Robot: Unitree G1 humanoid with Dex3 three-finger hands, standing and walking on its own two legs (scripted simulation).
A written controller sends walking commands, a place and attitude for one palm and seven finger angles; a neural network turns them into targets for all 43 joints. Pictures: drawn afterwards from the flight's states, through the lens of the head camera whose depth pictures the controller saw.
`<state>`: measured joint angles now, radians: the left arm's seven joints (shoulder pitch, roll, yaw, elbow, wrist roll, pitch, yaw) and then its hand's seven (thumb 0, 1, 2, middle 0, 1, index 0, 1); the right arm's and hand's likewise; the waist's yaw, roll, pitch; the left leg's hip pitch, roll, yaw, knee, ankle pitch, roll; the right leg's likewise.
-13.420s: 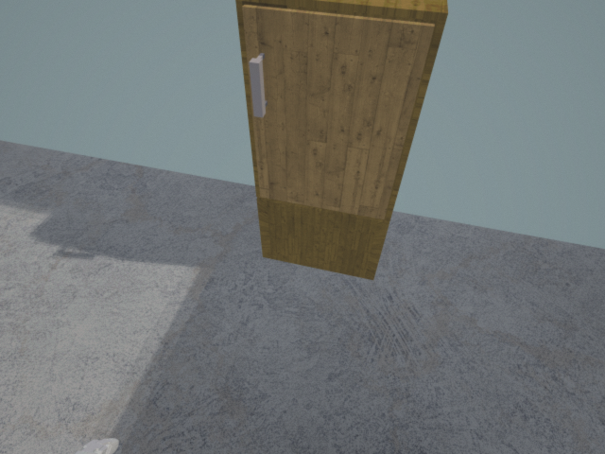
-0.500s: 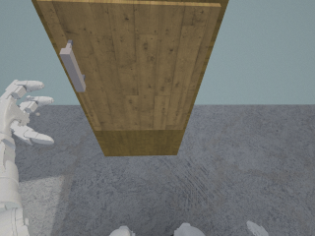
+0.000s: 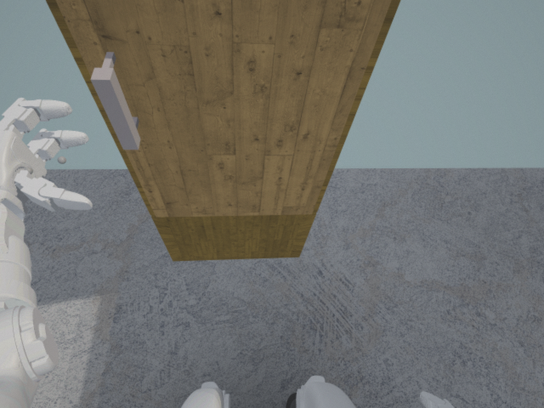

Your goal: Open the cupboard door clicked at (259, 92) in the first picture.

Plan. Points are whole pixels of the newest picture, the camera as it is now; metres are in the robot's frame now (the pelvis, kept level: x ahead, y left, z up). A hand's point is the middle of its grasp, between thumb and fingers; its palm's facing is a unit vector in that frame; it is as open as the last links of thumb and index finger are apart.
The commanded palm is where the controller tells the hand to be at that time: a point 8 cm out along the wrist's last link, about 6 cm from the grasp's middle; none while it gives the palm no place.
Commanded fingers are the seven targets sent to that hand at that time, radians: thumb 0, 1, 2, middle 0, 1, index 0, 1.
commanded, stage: move the hooked fingers beside the handle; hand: left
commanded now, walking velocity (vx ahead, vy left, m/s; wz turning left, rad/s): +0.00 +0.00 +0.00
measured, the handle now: (121, 103) +0.55 +0.24 +0.08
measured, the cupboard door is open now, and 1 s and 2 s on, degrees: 0 0 0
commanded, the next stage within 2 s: slide the fingers in behind the handle in 1.32 s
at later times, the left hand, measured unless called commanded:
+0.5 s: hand (73, 123) +0.50 +0.30 +0.09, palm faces +0.04 -1.00 +0.00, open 14.0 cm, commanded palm +0.48 +0.34 +0.08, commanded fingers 0.00 -0.50 0.30 -0.30 -1.20 -0.30 -1.20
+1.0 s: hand (71, 125) +0.49 +0.30 +0.09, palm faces +0.04 -1.00 +0.00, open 14.0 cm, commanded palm +0.48 +0.34 +0.08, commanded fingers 0.00 -0.50 0.30 -0.30 -1.20 -0.30 -1.20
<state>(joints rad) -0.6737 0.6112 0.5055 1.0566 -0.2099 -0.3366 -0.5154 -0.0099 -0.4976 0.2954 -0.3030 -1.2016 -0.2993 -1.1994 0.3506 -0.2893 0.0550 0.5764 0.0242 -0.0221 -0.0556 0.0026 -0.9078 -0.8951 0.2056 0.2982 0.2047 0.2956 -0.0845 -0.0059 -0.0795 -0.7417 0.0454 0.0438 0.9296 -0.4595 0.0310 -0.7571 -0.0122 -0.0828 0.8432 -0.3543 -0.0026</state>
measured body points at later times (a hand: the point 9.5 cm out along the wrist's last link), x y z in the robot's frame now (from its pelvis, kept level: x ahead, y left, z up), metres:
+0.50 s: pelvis +0.00 +0.00 -0.01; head +0.14 +0.03 +0.42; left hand +0.49 +0.35 +0.09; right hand -0.01 -0.28 -0.10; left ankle -0.01 +0.09 -0.69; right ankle +0.03 -0.13 -0.69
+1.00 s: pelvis +0.01 +0.00 -0.01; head +0.15 +0.04 +0.42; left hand +0.48 +0.35 +0.09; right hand +0.02 -0.27 -0.10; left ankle -0.01 +0.09 -0.69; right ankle +0.03 -0.13 -0.69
